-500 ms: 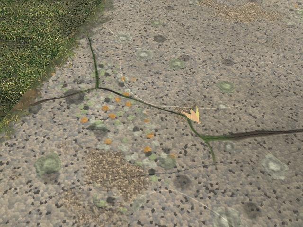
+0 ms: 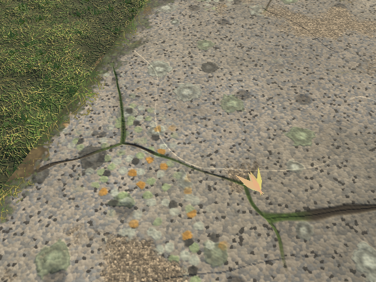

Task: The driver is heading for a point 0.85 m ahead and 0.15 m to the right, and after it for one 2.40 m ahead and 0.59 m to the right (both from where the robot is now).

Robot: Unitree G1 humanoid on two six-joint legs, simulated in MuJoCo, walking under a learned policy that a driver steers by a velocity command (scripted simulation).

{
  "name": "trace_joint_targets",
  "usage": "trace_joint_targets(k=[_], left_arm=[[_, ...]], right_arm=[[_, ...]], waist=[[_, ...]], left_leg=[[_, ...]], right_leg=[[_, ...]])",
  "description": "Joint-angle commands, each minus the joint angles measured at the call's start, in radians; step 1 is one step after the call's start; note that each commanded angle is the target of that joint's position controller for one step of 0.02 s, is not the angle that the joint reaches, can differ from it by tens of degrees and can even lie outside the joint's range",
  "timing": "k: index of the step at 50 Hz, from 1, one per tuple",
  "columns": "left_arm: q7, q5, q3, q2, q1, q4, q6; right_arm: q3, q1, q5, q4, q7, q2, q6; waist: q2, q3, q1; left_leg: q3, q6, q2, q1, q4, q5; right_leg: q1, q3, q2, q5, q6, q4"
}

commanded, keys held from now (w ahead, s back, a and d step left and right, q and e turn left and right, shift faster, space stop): w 0.30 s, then w+e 0.70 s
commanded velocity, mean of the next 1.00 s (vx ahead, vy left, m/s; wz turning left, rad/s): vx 0.50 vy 0.00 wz -0.28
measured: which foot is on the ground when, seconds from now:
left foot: up 0.00-0.30, down 0.32-0.88, up 0.90-1.00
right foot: down 0.00-0.32, up 0.34-0.84, down 0.86-1.00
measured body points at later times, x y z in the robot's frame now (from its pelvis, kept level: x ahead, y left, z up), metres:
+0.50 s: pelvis +0.29 +0.07 +0.00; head +0.32 +0.08 +0.44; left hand +0.39 +0.35 -0.13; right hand +0.38 -0.20 -0.11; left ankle +0.33 +0.16 -0.75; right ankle +0.25 -0.09 -0.66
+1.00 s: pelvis +0.56 -0.03 -0.01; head +0.60 -0.05 +0.43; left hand +0.77 +0.20 -0.12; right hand +0.59 -0.33 -0.13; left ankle +0.52 +0.16 -0.65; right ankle +0.59 -0.10 -0.75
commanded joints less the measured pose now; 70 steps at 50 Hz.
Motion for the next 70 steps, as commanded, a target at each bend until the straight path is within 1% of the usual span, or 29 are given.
trace_joint_targets(k=[1, 5, 10, 13, 15, 16, 17, 18, 19, 21, 23, 27, 33, 38, 41, 43, 44, 45, 46, 47, 48, 49, 53, 58, 64, 67, 68, 69, 70], left_arm=[[0.016, -0.005, 0.033, 0.154, -0.050, -0.061, -0.020], [0.029, -0.016, 0.034, 0.174, 0.013, -0.041, -0.006], [0.032, -0.025, 0.039, 0.189, 0.099, -0.005, 0.023], [0.038, -0.029, 0.047, 0.208, 0.086, 0.000, 0.039], [0.041, -0.025, 0.044, 0.203, 0.051, -0.008, 0.049], [0.042, -0.009, 0.022, 0.153, 0.062, -0.028, 0.047], [0.032, -0.011, -0.017, 0.023, 0.197, -0.045, 0.025], [0.028, -0.033, 0.000, 0.106, 0.143, -0.027, 0.004], [0.025, -0.062, 0.022, 0.174, 0.049, -0.061, -0.005], [0.032, -0.043, 0.025, 0.157, -0.031, -0.078, 0.000], [0.032, -0.042, 0.031, 0.127, 0.024, -0.059, 0.032], [0.038, -0.036, 0.031, 0.084, -0.010, -0.076, 0.065], [0.006, -0.024, 0.018, 0.047, -0.187, -0.142, 0.049], [-0.023, -0.026, 0.016, 0.052, -0.293, -0.221, 0.049], [-0.028, -0.030, 0.046, 0.105, -0.191, -0.227, 0.058], [-0.006, -0.033, 0.106, 0.212, 0.104, -0.159, 0.066], [0.013, -0.036, 0.130, 0.328, 0.148, -0.146, 0.070], [0.004, -0.029, 0.115, 0.317, 0.144, -0.186, 0.051], [-0.003, -0.022, 0.093, 0.238, 0.128, -0.181, 0.038], [-0.002, -0.025, 0.083, 0.206, 0.078, -0.181, 0.029], [-0.001, -0.028, 0.072, 0.171, 0.003, -0.194, 0.028], [0.003, -0.021, 0.061, 0.139, -0.048, -0.211, 0.028], [0.026, -0.019, 0.066, 0.164, -0.045, -0.224, 0.023], [0.050, -0.027, 0.070, 0.180, 0.023, -0.207, 0.038], [0.059, -0.030, 0.069, 0.168, 0.081, -0.179, 0.052], [0.055, -0.022, 0.058, 0.136, 0.059, -0.180, 0.056], [0.051, -0.008, 0.039, 0.094, 0.056, -0.197, 0.054], [0.051, -0.032, 0.020, 0.030, 0.214, -0.201, 0.043], [0.052, -0.044, 0.023, 0.092, 0.219, -0.186, 0.035]], right_arm=[[-0.017, 0.006, -0.010, -0.053, -0.004, -0.061, -0.005], [-0.001, -0.129, -0.004, -0.082, 0.013, -0.026, -0.025], [0.007, -0.257, 0.008, -0.134, 0.048, -0.027, -0.039], [-0.003, -0.219, 0.008, -0.139, 0.061, -0.063, -0.044], [-0.038, -0.004, 0.003, -0.080, 0.051, -0.126, -0.043], [-0.059, 0.174, -0.011, -0.047, 0.038, -0.191, -0.041], [-0.080, 0.238, -0.021, -0.029, 0.038, -0.282, -0.037], [-0.053, 0.257, -0.017, -0.036, 0.037, -0.177, -0.037], [-0.037, 0.190, -0.017, -0.038, 0.034, -0.140, -0.038], [-0.021, 0.061, -0.018, -0.044, 0.035, -0.087, -0.040], [-0.017, 0.008, -0.026, -0.038, 0.037, -0.058, -0.057], [-0.030, 0.004, -0.031, -0.001, 0.028, -0.081, -0.071], [-0.040, 0.039, -0.023, 0.033, 0.003, -0.117, -0.053], [-0.056, 0.092, 0.001, 0.068, -0.003, -0.151, -0.014], [-0.067, 0.053, 0.011, 0.056, -0.013, -0.193, 0.009], [-0.058, 0.029, 0.012, 0.044, -0.018, -0.182, 0.015], [-0.017, 0.113, -0.032, 0.000, -0.008, -0.047, -0.003], [0.001, 0.099, -0.013, -0.028, 0.006, -0.041, -0.048], [-0.020, -0.035, 0.030, -0.054, 0.019, -0.121, -0.075], [-0.016, -0.069, 0.034, -0.068, 0.020, -0.117, -0.089], [-0.018, -0.067, 0.009, -0.053, 0.011, -0.114, -0.090], [-0.028, -0.052, -0.010, -0.046, 0.006, -0.127, -0.081], [-0.024, -0.046, -0.028, -0.058, 0.006, -0.088, -0.040], [-0.004, -0.231, -0.021, -0.111, 0.015, -0.046, -0.043], [-0.018, -0.280, -0.004, -0.135, 0.045, -0.095, -0.069], [-0.042, -0.110, -0.017, -0.093, 0.040, -0.133, -0.083], [-0.054, 0.030, -0.033, -0.079, 0.034, -0.176, -0.086], [-0.081, 0.159, -0.042, -0.037, 0.037, -0.269, -0.075], [-0.066, 0.187, -0.009, -0.017, 0.048, -0.197, -0.070]], waist=[[-0.095, 0.024, -0.035], [-0.088, 0.046, 0.019], [-0.091, 0.078, 0.062], [-0.122, 0.043, 0.015], [-0.122, -0.100, -0.108], [-0.054, -0.252, -0.174], [0.210, -0.394, -0.114], [0.164, -0.423, -0.162], [0.106, -0.257, -0.159], [0.014, -0.095, -0.095], [0.057, -0.061, -0.043], [0.022, 0.003, -0.025], [-0.006, 0.056, -0.086], [-0.008, 0.086, -0.108], [0.044, -0.010, -0.025], [-0.002, -0.165, 0.135], [-0.267, -0.241, 0.059], [-0.252, -0.411, 0.048], [-0.143, -0.311, 0.096], [-0.106, -0.191, 0.063], [-0.042, -0.118, 0.013], [-0.055, -0.086, -0.024], [-0.076, -0.059, -0.056], [-0.125, -0.020, 0.015], [-0.160, -0.017, 0.030], [-0.178, -0.081, -0.059], [-0.108, -0.214, -0.122], [0.201, -0.354, -0.083], [0.229, -0.330, -0.101]], left_leg=[[-0.026, -0.027, 0.041, -0.074, -0.116, 0.156], [0.022, -0.030, -0.001, -0.042, -0.370, 0.322], [0.036, -0.006, -0.038, -0.063, -0.520, 0.270], [0.046, 0.037, -0.070, 0.016, -0.562, 0.151], [0.102, 0.088, -0.134, 0.329, -0.595, 0.145], [-0.043, 0.147, 0.006, 0.660, -0.546, 0.171], [-0.529, 0.302, 0.263, 1.041, -0.618, -0.041], [-0.677, 0.286, 0.286, 1.038, -0.735, -0.133], [-0.508, 0.233, 0.257, 0.915, -0.751, -0.106], [-0.273, 0.190, 0.178, 0.646, -0.809, 0.052], [-0.149, 0.173, 0.132, 0.519, -0.878, 0.108], [0.010, 0.180, 0.123, 0.477, -0.939, 0.241], [0.180, 0.147, 0.106, 0.550, -0.956, 0.274], [0.225, 0.131, 0.167, 0.731, -0.870, 0.414], [0.262, 0.097, 0.162, 0.765, -0.651, 0.880], [0.292, 0.035, 0.093, 0.560, -0.221, 0.787], [0.266, -0.028, -0.050, 0.136, 0.150, -0.045], [0.012, -0.039, -0.188, -0.079, 0.347, -0.427], [-0.061, -0.014, -0.127, -0.185, 0.359, -0.343], [-0.050, 0.006, -0.084, -0.192, 0.282, -0.250], [-0.045, 0.002, -0.042, -0.133, 0.194, -0.185], [-0.046, -0.006, -0.016, -0.057, 0.127, -0.141], [-0.016, -0.063, -0.017, 0.023, -0.028, -0.042], [-0.004, -0.090, -0.084, 0.062, -0.402, 0.247], [-0.031, -0.045, -0.115, 0.126, -0.573, 0.230], [0.009, 0.028, -0.125, 0.356, -0.630, 0.172], [-0.118, 0.093, 0.007, 0.598, -0.596, 0.162], [-0.559, 0.271, 0.220, 0.961, -0.654, -0.008], [-0.786, 0.290, 0.268, 0.984, -0.772, -0.273]], right_leg=[[-0.002, 0.216, -0.271, 0.058, -0.165, -0.233], [0.047, 0.132, -0.242, 0.113, -0.129, -0.227], [0.202, 0.139, -0.301, 0.150, -0.126, -0.161], [0.282, 0.147, -0.333, 0.332, -0.098, -0.072], [0.250, 0.088, -0.267, 0.632, -0.058, 0.193], [0.048, 0.063, -0.216, 0.439, -0.023, 0.478], [-0.385, 0.051, -0.025, -0.178, 0.048, 0.864], [-0.498, 0.208, -0.027, -0.406, 0.040, 0.987], [-0.569, 0.209, -0.077, -0.346, 0.030, 1.020], [-0.516, 0.170, -0.162, -0.196, 0.038, 0.911], [-0.407, 0.176, -0.198, -0.120, 0.051, 0.855], [-0.472, 0.187, -0.200, -0.002, 0.078, 0.767], [-0.484, 0.096, -0.180, 0.245, 0.071, 0.431], [-0.536, 0.031, -0.155, 0.124, 0.023, 0.320], [-0.343, -0.054, -0.059, -0.026, -0.037, 0.322], [0.111, -0.011, -0.007, 0.034, -0.111, 0.227], [0.463, 0.438, -0.259, 0.017, -0.248, 0.210], [0.620, 0.917, -0.404, -0.162, -0.388, 0.018], [0.568, 0.809, -0.383, -0.146, -0.316, -0.040], [0.428, 0.667, -0.345, -0.080, -0.276, -0.038], [0.274, 0.552, -0.298, 0.020, -0.239, -0.037], [0.160, 0.476, -0.263, 0.113, -0.223, -0.053], [-0.005, 0.361, -0.208, 0.283, -0.222, -0.102], [-0.052, 0.299, -0.141, 0.165, -0.153, -0.083], [0.075, 0.428, -0.213, 0.082, -0.122, 0.029], [0.094, 0.411, -0.171, 0.284, -0.077, 0.201], [-0.006, 0.351, -0.117, 0.202, -0.042, 0.444], [-0.362, 0.230, 0.039, -0.183, 0.043, 0.809], [-0.537, 0.262, 0.018, -0.421, 0.051, 0.944]])
Velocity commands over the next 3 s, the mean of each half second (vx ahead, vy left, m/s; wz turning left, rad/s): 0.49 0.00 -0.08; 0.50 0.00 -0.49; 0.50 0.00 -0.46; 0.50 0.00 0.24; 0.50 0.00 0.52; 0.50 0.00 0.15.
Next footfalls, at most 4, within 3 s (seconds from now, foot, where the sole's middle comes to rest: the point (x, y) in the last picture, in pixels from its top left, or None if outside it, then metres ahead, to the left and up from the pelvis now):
0.32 left None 0.37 0.16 -0.78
0.86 right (241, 245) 0.63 -0.11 -0.78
1.36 left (221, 169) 0.98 -0.05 -0.78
1.84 right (298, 156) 1.05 -0.39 -0.78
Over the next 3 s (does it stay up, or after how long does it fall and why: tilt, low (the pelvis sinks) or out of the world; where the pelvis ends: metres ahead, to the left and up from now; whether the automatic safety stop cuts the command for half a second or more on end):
stays up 1.60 -0.36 -0.01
